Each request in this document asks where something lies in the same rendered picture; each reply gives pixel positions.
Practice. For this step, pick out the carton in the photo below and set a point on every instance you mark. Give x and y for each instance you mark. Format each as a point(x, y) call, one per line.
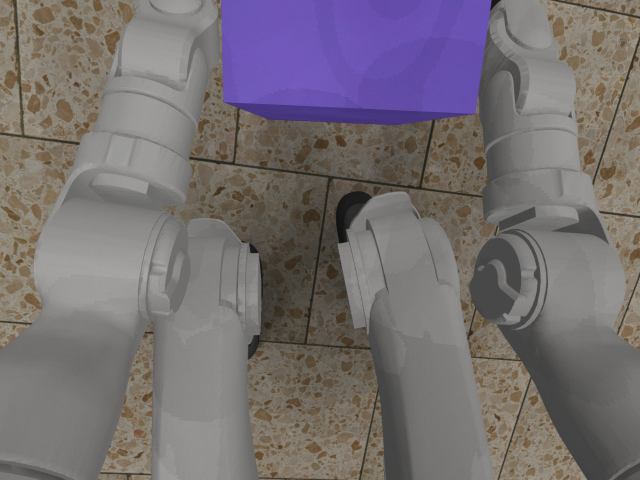
point(387, 62)

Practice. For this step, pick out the right robot forearm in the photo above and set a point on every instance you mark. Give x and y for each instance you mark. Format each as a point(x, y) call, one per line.
point(526, 108)

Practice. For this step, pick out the left robot upper arm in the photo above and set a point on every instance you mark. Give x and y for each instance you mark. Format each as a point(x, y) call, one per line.
point(104, 271)

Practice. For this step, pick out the left robot forearm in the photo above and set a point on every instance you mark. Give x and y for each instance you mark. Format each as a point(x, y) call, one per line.
point(139, 150)

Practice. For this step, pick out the right robot foot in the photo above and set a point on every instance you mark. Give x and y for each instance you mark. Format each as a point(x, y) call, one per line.
point(348, 207)

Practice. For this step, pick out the robot right shin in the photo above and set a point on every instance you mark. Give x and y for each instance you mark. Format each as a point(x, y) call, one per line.
point(438, 243)

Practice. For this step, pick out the right robot upper arm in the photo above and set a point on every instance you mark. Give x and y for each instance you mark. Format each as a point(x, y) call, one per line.
point(555, 297)

